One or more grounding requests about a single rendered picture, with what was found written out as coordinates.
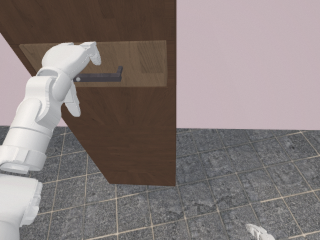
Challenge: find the left robot forearm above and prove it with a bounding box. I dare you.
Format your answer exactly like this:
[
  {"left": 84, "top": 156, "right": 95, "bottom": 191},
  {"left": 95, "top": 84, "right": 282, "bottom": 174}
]
[{"left": 0, "top": 66, "right": 72, "bottom": 174}]

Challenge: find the left robot hand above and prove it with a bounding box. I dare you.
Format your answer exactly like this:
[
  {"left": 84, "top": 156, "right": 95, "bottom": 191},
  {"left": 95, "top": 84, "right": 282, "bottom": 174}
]
[{"left": 41, "top": 41, "right": 101, "bottom": 117}]

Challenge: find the drawer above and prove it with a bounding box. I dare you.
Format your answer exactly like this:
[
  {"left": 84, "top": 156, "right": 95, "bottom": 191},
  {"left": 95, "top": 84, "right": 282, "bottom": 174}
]
[{"left": 19, "top": 40, "right": 168, "bottom": 87}]

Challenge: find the handle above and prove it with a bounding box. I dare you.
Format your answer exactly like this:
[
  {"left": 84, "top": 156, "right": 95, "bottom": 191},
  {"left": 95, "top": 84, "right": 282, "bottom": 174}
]
[{"left": 73, "top": 66, "right": 123, "bottom": 82}]

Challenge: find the robot left upper arm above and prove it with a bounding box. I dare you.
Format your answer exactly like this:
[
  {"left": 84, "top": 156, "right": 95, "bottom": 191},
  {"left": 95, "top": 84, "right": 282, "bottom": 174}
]
[{"left": 0, "top": 173, "right": 43, "bottom": 240}]

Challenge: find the cabinet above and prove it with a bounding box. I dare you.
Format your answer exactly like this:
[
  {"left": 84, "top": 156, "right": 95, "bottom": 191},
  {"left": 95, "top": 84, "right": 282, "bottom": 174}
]
[{"left": 0, "top": 0, "right": 177, "bottom": 187}]

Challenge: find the right robot hand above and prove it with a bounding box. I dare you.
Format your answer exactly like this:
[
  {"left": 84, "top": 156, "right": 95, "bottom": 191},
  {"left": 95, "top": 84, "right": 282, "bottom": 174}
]
[{"left": 246, "top": 223, "right": 275, "bottom": 240}]

